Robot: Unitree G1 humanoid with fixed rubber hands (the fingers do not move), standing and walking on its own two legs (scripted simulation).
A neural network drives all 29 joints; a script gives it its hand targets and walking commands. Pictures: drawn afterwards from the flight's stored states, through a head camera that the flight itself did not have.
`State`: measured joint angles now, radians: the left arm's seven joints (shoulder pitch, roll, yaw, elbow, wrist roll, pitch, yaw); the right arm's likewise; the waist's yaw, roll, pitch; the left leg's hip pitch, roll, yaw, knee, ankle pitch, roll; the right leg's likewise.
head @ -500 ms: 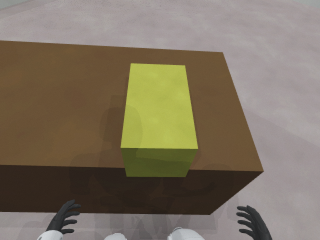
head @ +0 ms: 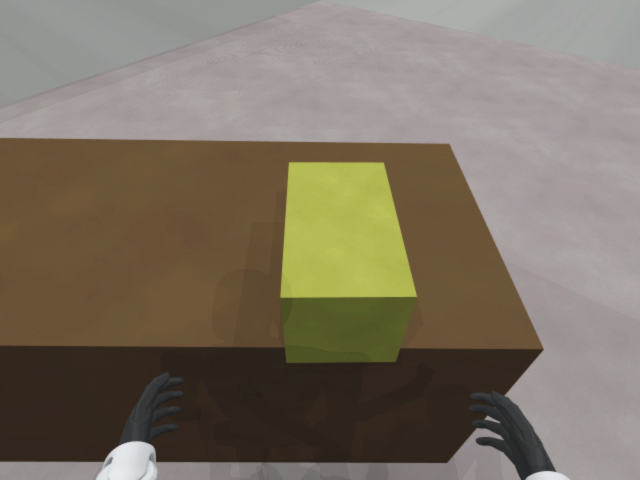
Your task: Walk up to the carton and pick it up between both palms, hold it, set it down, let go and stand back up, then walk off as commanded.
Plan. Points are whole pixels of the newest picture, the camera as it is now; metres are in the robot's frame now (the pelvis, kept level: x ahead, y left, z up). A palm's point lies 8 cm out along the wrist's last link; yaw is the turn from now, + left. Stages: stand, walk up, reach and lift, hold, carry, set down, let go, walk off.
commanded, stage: reach and lift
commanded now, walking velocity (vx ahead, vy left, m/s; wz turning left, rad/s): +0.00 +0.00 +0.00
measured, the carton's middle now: (338, 255) +0.49 -0.03 -0.02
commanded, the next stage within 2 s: none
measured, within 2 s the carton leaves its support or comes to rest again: neither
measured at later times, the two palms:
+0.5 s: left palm (165, 397) +0.22 +0.20 +0.02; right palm (507, 419) +0.19 -0.21 +0.01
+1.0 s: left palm (195, 355) +0.27 +0.17 +0.03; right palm (503, 349) +0.27 -0.23 +0.03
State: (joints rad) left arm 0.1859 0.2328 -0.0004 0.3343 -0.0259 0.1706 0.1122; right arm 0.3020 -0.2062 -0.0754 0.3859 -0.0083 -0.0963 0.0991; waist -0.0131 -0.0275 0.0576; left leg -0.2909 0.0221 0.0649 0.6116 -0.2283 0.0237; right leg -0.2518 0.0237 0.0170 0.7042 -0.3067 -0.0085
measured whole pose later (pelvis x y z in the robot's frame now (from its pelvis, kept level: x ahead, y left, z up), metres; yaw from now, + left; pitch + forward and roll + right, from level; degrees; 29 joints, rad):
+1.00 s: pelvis +0.05 -0.04 +0.01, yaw +1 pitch +0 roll +4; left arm 0.22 0.23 -0.06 0.01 -0.16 0.14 0.13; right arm 0.20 -0.14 0.02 0.09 0.08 0.01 -0.08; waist -0.01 -0.06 0.04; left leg -0.22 -0.01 0.06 0.40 -0.17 -0.03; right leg -0.21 0.01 0.02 0.60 -0.37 -0.06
